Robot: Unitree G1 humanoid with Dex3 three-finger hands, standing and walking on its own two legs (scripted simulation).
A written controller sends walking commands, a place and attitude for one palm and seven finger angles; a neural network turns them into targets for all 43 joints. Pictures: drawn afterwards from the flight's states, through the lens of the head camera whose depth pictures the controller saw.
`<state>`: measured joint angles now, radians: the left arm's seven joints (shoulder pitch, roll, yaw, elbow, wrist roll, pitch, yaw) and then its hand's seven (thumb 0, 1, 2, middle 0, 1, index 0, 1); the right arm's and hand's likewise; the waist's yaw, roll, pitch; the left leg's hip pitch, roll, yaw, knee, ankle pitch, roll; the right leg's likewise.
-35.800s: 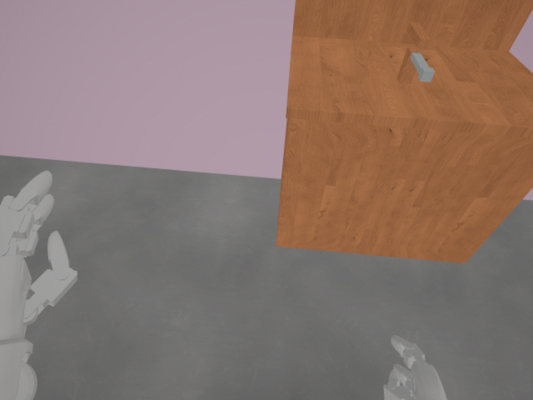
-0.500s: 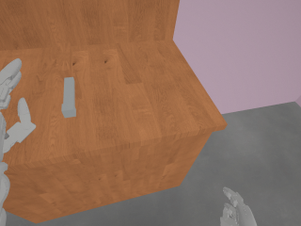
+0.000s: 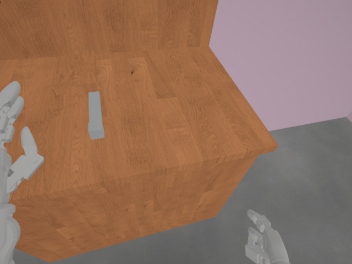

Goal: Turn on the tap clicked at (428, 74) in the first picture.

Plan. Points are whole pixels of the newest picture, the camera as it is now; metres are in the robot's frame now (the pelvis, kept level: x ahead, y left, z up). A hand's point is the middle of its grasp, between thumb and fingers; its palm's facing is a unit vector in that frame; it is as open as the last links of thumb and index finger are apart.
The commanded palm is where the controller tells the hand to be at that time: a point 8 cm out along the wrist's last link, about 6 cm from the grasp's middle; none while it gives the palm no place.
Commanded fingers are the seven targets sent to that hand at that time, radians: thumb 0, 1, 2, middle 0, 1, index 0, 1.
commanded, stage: come to a stop and stand still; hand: left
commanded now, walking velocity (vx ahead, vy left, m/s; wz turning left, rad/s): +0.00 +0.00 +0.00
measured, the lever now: (96, 130) +0.35 +0.22 +0.10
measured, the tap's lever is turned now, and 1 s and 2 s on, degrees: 0 0 0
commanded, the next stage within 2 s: look again from close up in 0.10 s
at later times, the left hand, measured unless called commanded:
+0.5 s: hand (63, 173) +0.21 +0.22 +0.16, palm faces +0.39 -0.84 -0.36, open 7.4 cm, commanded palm +0.16 +0.25 +0.18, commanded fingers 0.00 0.90 0.90 -0.20 -0.30 -0.20 -0.30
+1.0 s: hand (60, 148) +0.24 +0.23 +0.18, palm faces +0.43 -0.82 -0.38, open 7.4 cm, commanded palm +0.17 +0.24 +0.18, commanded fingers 0.00 0.90 0.90 -0.20 -0.30 -0.20 -0.30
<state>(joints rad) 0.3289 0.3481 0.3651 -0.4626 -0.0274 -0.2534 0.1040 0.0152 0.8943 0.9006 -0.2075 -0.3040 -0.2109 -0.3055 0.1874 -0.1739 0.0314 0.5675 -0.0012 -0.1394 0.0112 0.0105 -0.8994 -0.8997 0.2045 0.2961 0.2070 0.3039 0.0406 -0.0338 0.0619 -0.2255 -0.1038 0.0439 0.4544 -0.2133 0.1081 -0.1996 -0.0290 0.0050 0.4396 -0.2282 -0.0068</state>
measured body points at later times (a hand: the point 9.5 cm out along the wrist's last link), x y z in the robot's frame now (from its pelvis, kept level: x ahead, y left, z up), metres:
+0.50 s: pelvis +0.00 -0.04 +0.00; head +0.01 -0.02 +0.45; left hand +0.19 +0.26 +0.18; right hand +0.18 -0.26 -0.07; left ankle +0.02 +0.02 -0.74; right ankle +0.01 -0.16 -0.74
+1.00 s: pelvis +0.01 -0.04 +0.00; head +0.04 -0.03 +0.45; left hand +0.22 +0.27 +0.20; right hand +0.19 -0.26 -0.07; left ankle +0.02 +0.02 -0.74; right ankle +0.01 -0.16 -0.74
